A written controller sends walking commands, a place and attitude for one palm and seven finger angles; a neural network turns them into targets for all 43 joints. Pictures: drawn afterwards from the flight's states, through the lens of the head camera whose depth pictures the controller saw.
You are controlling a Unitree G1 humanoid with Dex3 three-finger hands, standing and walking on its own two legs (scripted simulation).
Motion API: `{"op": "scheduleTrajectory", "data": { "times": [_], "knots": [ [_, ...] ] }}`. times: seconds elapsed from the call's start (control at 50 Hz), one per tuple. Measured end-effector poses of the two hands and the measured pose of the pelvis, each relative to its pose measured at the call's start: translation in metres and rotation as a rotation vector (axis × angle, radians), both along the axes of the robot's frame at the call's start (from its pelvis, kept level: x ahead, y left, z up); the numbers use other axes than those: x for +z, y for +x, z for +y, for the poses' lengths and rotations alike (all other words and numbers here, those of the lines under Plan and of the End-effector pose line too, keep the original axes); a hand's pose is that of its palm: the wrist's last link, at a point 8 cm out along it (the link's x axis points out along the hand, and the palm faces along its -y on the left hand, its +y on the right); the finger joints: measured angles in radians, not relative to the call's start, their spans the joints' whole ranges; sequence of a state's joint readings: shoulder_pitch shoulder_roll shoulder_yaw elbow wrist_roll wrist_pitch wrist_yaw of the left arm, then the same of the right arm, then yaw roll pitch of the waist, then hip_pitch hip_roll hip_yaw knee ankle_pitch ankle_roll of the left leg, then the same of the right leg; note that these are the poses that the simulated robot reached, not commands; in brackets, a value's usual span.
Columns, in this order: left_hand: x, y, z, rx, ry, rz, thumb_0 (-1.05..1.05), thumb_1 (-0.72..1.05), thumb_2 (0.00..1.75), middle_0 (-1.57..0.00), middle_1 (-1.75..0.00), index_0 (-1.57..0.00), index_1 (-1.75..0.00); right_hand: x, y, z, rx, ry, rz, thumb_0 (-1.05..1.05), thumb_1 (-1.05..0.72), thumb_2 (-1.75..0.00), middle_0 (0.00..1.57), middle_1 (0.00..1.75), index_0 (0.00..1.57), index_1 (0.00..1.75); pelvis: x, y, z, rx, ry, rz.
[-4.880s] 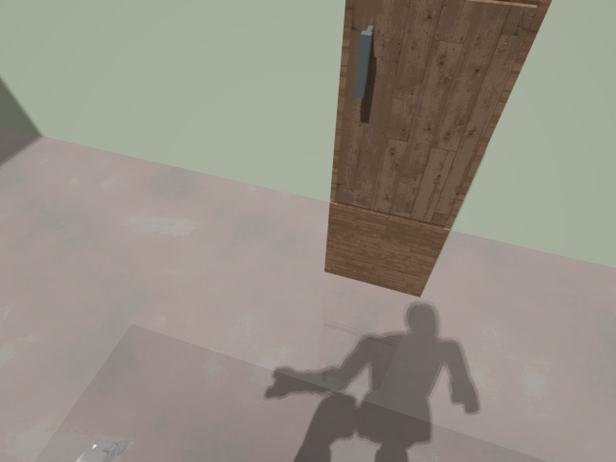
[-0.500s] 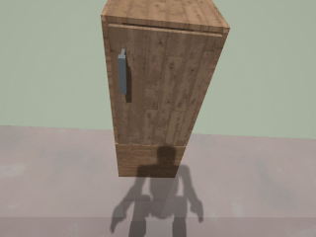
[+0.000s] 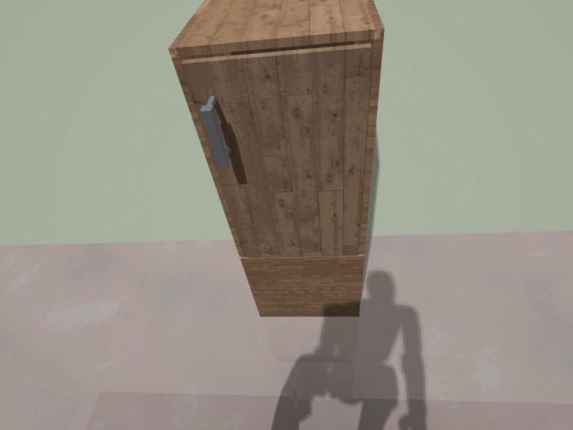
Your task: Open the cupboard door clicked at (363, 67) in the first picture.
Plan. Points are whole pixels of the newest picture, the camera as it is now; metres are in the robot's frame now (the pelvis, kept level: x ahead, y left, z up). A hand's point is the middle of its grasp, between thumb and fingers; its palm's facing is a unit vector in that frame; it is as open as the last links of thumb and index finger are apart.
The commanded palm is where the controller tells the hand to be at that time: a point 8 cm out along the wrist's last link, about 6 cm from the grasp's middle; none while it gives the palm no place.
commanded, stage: come to a stop and stand still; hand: left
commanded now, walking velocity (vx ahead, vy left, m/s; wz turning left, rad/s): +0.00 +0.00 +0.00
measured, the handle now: (217, 133) +0.63 +0.19 +0.10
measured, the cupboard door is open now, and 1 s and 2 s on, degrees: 0 0 0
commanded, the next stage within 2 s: look again from close up in 1.62 s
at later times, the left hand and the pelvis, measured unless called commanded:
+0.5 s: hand out of the picture +0.02 +0.19 -0.19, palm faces +0.04 -0.99 -0.13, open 7.4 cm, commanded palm none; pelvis +0.04 +0.04 -0.01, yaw -2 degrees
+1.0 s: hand out of the picture +0.01 +0.23 -0.19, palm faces +0.01 -0.99 -0.17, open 7.4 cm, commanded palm none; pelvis +0.02 +0.07 -0.01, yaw -1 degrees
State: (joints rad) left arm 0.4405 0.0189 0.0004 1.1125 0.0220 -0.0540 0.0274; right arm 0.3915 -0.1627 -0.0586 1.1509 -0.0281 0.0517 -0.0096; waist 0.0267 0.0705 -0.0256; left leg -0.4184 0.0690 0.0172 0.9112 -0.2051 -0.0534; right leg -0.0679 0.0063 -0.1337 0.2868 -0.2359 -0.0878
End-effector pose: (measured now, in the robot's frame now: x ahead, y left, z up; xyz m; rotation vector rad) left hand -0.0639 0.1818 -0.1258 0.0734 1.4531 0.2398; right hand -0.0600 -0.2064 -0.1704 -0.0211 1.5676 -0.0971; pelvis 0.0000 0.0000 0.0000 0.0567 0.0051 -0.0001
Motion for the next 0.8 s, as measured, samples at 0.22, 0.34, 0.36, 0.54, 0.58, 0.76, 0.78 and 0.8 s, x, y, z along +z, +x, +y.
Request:
{"op": "scheduleTrajectory", "data": {
  "times": [0.22, 0.34, 0.36, 0.54, 0.58, 0.76, 0.78, 0.8],
  "knots": [
    [-0.023, -0.017, -0.008, 0.038, -0.108, 0.152, 0.00, 0.91, 0.90, -0.20, -0.30, -0.20, -0.30, 0.003, 0.108, -0.004, 0.069, -0.116, -0.192, 0.02, -0.94, -0.90, 0.19, 0.30, 0.19, 0.30, -0.013, 0.024, 0.014, -0.004, -0.049, 0.002],
    [-0.038, 0.014, 0.012, 0.004, -0.116, 0.133, 0.00, 0.91, 0.90, -0.20, -0.30, -0.20, -0.30, 0.015, 0.145, 0.008, 0.080, -0.160, -0.269, 0.01, -0.94, -0.90, 0.19, 0.30, 0.19, 0.30, -0.014, 0.038, 0.022, -0.019, -0.046, -0.007],
    [-0.039, 0.022, 0.016, -0.006, -0.114, 0.122, 0.00, 0.91, 0.90, -0.20, -0.30, -0.19, -0.30, 0.016, 0.148, 0.010, 0.076, -0.163, -0.276, 0.01, -0.94, -0.90, 0.19, 0.30, 0.19, 0.30, -0.014, 0.040, 0.024, -0.022, -0.048, -0.008],
    [-0.037, 0.091, 0.065, -0.093, -0.038, -0.012, 0.01, 0.91, 0.90, -0.20, -0.30, -0.19, -0.30, 0.016, 0.140, 0.027, 0.045, -0.168, -0.259, -0.01, -0.95, -0.90, 0.20, 0.30, 0.20, 0.30, -0.012, 0.044, 0.045, -0.030, -0.047, -0.014],
    [-0.034, 0.099, 0.078, -0.105, -0.014, -0.025, 0.01, 0.92, 0.90, -0.20, -0.30, -0.19, -0.30, 0.015, 0.130, 0.029, 0.039, -0.166, -0.239, -0.01, -0.96, -0.90, 0.20, 0.30, 0.20, 0.30, -0.011, 0.044, 0.048, -0.031, -0.046, -0.016],
    [-0.026, 0.109, 0.109, -0.125, 0.039, -0.063, 0.01, 0.92, 0.90, -0.19, -0.30, -0.19, -0.29, 0.009, 0.076, 0.050, 0.024, -0.120, -0.121, 0.00, -0.93, -0.90, 0.20, 0.30, 0.20, 0.30, -0.010, 0.037, 0.060, -0.028, -0.043, -0.031],
    [-0.025, 0.108, 0.109, -0.125, 0.038, -0.063, 0.01, 0.92, 0.90, -0.19, -0.30, -0.19, -0.29, 0.009, 0.071, 0.053, 0.022, -0.113, -0.111, 0.00, -0.92, -0.90, 0.20, 0.30, 0.20, 0.30, -0.010, 0.035, 0.061, -0.028, -0.043, -0.033],
    [-0.025, 0.106, 0.109, -0.125, 0.036, -0.061, 0.01, 0.91, 0.90, -0.19, -0.30, -0.19, -0.29, 0.009, 0.066, 0.055, 0.020, -0.107, -0.103, 0.00, -0.92, -0.90, 0.20, 0.30, 0.20, 0.30, -0.009, 0.034, 0.061, -0.027, -0.043, -0.035]
  ]
}}
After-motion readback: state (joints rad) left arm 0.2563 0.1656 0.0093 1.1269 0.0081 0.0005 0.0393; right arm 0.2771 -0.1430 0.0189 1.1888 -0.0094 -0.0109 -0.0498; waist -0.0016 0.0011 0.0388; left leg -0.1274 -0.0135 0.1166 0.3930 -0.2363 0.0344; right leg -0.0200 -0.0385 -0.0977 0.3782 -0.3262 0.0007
